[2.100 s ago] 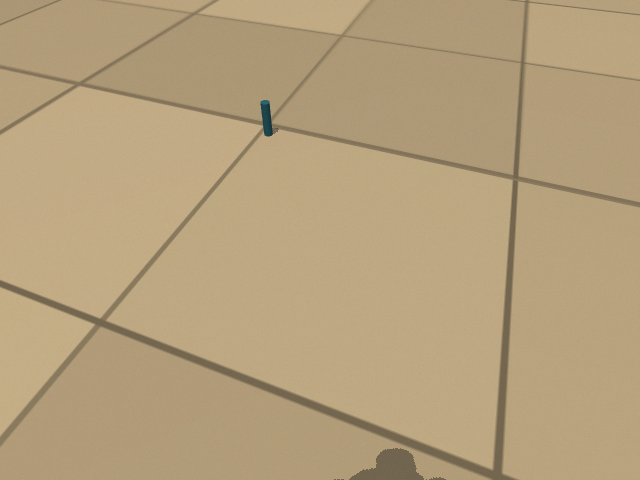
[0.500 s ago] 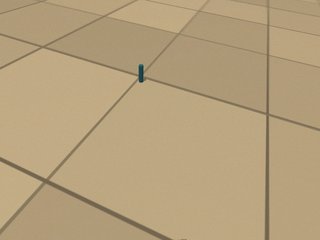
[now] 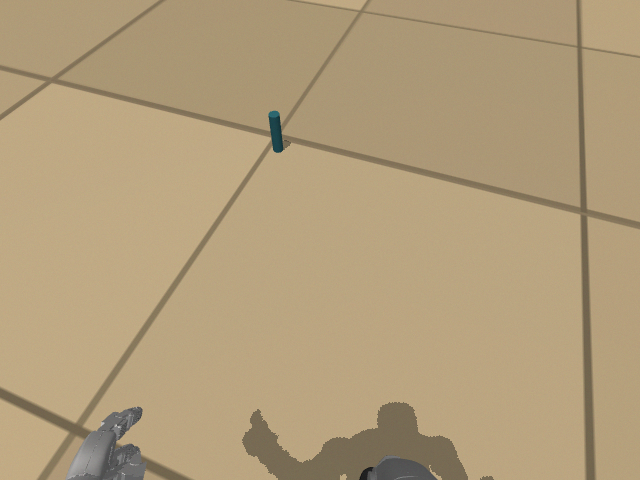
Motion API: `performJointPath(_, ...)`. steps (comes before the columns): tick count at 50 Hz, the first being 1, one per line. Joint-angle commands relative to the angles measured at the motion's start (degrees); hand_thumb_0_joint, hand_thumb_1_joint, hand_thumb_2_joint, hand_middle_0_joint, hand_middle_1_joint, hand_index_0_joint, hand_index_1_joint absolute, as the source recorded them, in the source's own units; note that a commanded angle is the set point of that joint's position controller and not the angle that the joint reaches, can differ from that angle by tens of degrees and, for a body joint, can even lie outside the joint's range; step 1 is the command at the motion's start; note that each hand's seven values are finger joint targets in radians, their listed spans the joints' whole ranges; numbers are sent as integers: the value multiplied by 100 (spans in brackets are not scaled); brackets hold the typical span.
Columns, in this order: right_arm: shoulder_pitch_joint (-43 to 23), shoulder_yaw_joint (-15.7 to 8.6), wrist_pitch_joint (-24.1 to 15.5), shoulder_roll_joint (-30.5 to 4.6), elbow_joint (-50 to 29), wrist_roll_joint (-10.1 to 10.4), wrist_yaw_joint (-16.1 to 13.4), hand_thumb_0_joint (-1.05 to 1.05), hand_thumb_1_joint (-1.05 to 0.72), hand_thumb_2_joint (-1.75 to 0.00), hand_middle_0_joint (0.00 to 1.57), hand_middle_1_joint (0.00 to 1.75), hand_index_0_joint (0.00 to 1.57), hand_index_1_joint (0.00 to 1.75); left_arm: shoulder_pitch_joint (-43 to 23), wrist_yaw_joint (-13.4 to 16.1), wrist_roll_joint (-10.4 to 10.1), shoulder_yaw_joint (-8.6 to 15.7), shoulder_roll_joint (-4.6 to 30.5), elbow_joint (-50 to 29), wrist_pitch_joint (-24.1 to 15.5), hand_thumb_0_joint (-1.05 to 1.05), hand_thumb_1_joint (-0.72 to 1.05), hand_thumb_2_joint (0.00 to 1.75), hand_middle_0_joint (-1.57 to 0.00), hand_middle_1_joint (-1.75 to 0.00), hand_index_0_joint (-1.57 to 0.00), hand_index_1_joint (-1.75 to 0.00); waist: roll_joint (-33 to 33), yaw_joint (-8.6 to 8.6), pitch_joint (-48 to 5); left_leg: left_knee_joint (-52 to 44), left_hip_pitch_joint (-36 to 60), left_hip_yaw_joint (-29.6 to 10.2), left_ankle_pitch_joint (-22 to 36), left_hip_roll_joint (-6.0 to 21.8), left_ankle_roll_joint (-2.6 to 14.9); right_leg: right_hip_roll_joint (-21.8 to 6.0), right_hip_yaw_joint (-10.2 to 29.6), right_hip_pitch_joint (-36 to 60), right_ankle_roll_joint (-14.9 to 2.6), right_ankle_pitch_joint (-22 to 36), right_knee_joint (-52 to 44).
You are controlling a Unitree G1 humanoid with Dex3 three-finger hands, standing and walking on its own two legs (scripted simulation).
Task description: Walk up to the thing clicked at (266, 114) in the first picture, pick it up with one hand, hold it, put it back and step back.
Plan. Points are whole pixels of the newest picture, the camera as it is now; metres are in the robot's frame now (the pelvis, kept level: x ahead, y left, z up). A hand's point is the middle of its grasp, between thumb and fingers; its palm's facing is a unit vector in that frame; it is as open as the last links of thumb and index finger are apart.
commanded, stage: walk up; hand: left
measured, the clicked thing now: (276, 132) +1.52 +0.17 -0.66
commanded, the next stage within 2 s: none
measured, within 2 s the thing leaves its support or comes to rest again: neither
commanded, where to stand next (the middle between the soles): +1.18 -0.05 m, yaw +1 degrees
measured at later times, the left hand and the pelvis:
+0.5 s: hand (127, 334) +0.36 +0.33 -0.15, palm faces -0.07 -0.94 -0.33, open 7.4 cm; pelvis +0.29 +0.05 +0.01, yaw -1 degrees
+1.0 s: hand (202, 190) +0.64 +0.23 -0.10, palm faces -0.03 -0.92 -0.39, open 7.4 cm; pelvis +0.53 -0.03 +0.02, yaw -2 degrees
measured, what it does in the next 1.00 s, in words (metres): walks ahead: left foot, then right foot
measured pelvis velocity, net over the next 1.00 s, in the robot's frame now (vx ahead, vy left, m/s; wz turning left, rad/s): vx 0.53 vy -0.03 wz -0.03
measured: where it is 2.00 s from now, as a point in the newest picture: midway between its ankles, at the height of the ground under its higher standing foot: (332, 250)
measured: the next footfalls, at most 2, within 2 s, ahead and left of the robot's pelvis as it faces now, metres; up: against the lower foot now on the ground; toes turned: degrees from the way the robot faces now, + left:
left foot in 0.30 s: +0.37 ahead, +0.16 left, +0.00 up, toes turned +6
right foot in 0.78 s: +0.60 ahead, -0.12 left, +0.00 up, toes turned -7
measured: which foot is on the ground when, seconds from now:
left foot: up 0.00-0.28, down 0.30-0.80, up 0.82-1.00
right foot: down 0.00-0.32, up 0.34-0.76, down 0.78-1.00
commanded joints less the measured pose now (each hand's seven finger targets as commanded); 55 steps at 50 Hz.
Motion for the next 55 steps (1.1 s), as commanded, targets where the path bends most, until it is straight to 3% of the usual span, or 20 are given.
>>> performJointPath(1, -76, -303, -214, -1117, -631, 109, -51, 0, -90, -90, 20, 30, 20, 30, 1090, 268, -95, 440, 1654, -75, -86, 0, 90, 90, -20, -30, -20, -30, -536, 447, -892, 341, -1998, -548, 778, 211, 210, -1360, 1561, 2141, -1015, 2311, -1490)
performJointPath(8, -669, -412, -88, -1052, -892, -34, 287, 0, -90, -90, 20, 30, 20, 30, 252, 120, 65, 384, 1762, -491, -330, 0, 90, 90, -20, -30, -20, -30, -822, 61, 65, -2445, -1425, -80, 1773, 582, -160, -1124, 604, 277, -1019, -94, -2508)
performJointPath(11, -654, -512, -167, -1116, -785, -70, 328, 0, -90, -90, 20, 30, 20, 30, 485, 62, 66, 392, 1858, -410, -309, 0, 90, 90, -20, -30, -20, -30, -787, 108, -388, -3023, -448, 196, 2450, 407, -133, -1105, 595, 343, -845, -566, -2035)
performJointPath(14, 215, -689, -192, -1436, -484, -164, 236, 0, -90, -90, 20, 30, 20, 30, 673, 76, 75, 301, 1654, -383, -248, 0, 90, 90, -20, -30, -20, -30, 1, -360, -862, -2977, 1059, 453, 1943, 76, 11, -852, 346, -124, -643, 146, -493)
performJointPath(15, 870, -793, -224, -1688, -327, -242, 172, 0, -90, -90, 20, 30, 20, 30, 933, 97, 79, 209, 1388, -372, -216, 0, 90, 90, -20, -30, -20, -30, 880, -706, -1202, -3197, 1933, 129, 1178, 179, 232, -530, 113, -607, -486, 392, 1121)
performJointPath(16, 1291, -875, -253, -2067, -323, -298, 78, 0, -90, -90, 20, 30, 20, 30, 1394, 112, 22, 100, 948, -322, -167, 0, 90, 90, -20, -30, -20, -30, 2145, -728, -1402, -4105, 2371, -1716, -174, 1182, 541, 279, 25, -1410, -234, -1349, 2837)
performJointPath(17, 941, -858, -290, -2295, -566, -185, 37, 0, -90, -90, 20, 30, 20, 30, 1536, 161, -41, 85, 1119, -357, -132, 0, 90, 90, -20, -30, -20, -30, 1775, -470, -1233, -5196, 2155, -4174, -777, 2233, 838, 690, 704, -2056, -123, -1938, 3541)
performJointPath(18, 432, -892, -280, -2430, -726, -22, 37, 0, -90, -90, 20, 30, 20, 30, 1561, 249, -26, 174, 1682, -290, -89, 0, 90, 90, -20, -30, -20, -30, 1327, -367, -1243, -5396, 1942, -4595, -661, 2559, 1251, 294, 1197, -2026, -212, -1640, 3877)
performJointPath(22, -131, -502, -368, -1521, -802, 68, -40, 0, -90, -90, 20, 30, 20, 30, 1432, 172, -148, 199, 1517, 20, -88, 0, 90, 90, -20, -30, -20, -30, 526, 85, -494, -4936, 362, -1187, 2832, 1433, 621, -247, 1235, -1034, -22, -570, 3099)
performJointPath(26, -294, -502, -417, -1549, -924, 42, -32, 0, -90, -90, 20, 30, 20, 30, 1405, 14, -61, 185, 1438, -95, 29, 0, 90, 90, -20, -30, -20, -30, 667, 228, -439, -5217, 310, -517, 2449, 1379, 994, -421, 858, -976, 238, -196, 2192)
performJointPath(29, -97, -521, -421, -1614, -878, 19, -22, 0, -90, -90, 20, 30, 20, 30, 690, -94, 21, 184, 1353, -381, 33, 0, 90, 90, -20, -30, -20, -30, 616, 9, -212, -5280, 456, -288, 2504, 1311, 1100, -504, 559, -1186, 271, 24, 1232)
performJointPath(36, -69, -544, -250, -1672, -912, 8, -46, 0, -90, -90, 20, 30, 20, 30, 481, -108, 44, 256, 1217, -317, 2, 0, 90, 90, -20, -30, -20, -30, 596, 30, -579, -4419, 429, -1, 2834, 1207, 772, -115, 83, 320, 7, 667, -182)
performJointPath(38, -61, -458, -228, -1493, -967, -6, -79, 0, -90, -90, 20, 30, 20, 30, 1233, -32, 51, 394, 1471, -104, -46, 0, 90, 90, -20, -30, -20, -30, 32, 490, -989, -2978, -29, 264, 3234, 927, 557, 4, 97, 1724, -156, 335, -457)
performJointPath(39, 349, -322, -234, -1115, -954, 2, -71, 0, -90, -90, 20, 30, 20, 30, 1830, 34, 75, 531, 1753, 64, -100, 0, 90, 90, -20, -30, -20, -30, -849, 677, -1480, -1560, -697, 477, 2505, 505, 360, -335, 757, 2757, -285, -331, -762)
performJointPath(40, 585, -180, -221, -766, -1036, 20, -42, 0, -90, -90, 20, 30, 20, 30, 2146, 108, 92, 662, 2208, 3, -139, 0, 90, 90, -20, -30, -20, -30, -1950, 714, -1668, -319, -1973, 494, 32, -200, 150, -1711, 2978, 3550, -659, -1115, -1336)
performJointPath(41, 505, -309, -147, -1328, -910, 38, -90, 0, -90, -90, 20, 30, 20, 30, 1987, 132, -5, 654, 2368, -44, -124, 0, 90, 90, -20, -30, -20, -30, -1488, 763, -1389, 302, -2544, 98, -320, -242, 72, -2286, 4363, 3374, -1148, -1612, -2025)
performJointPath(42, 219, -360, -135, -1597, -847, 5, -125, 0, -90, -90, 20, 30, 20, 30, 1746, 156, -75, 630, 2282, -101, -101, 0, 90, 90, -20, -30, -20, -30, -1121, 729, -1076, 610, -2687, -176, -119, 52, 76, -2306, 4282, 3009, -1394, -1444, -2047)
performJointPath(45, 152, -322, -109, -1308, -621, 120, -40, 0, -90, -90, 20, 30, 20, 30, 1149, 234, -72, 434, 1750, -235, -152, 0, 90, 90, -20, -30, -20, -30, -813, 326, -342, 138, -2119, -593, 773, 258, 162, -1408, 2025, 1507, -763, 154, -1978)
performJointPath(47, 392, -324, -62, -1231, -544, 53, 25, 0, -90, -90, 20, 30, 20, 30, 1024, 217, -66, 385, 1581, -252, -195, 0, 90, 90, -20, -30, -20, -30, -862, 156, -279, -338, -1780, -504, 1144, 258, 88, -1124, 1442, 1089, -663, 449, -2090)
performJointPath(55, -595, -382, 16, -1155, -817, -92, 210, 0, -90, -90, 20, 30, 20, 30, 1275, 208, 41, 446, 1661, -462, -289, 0, 90, 90, -20, -30, -20, -30, -582, 383, -33, -2130, -2330, -373, 1895, 341, -206, -1194, 924, 1428, -721, -275, -2479)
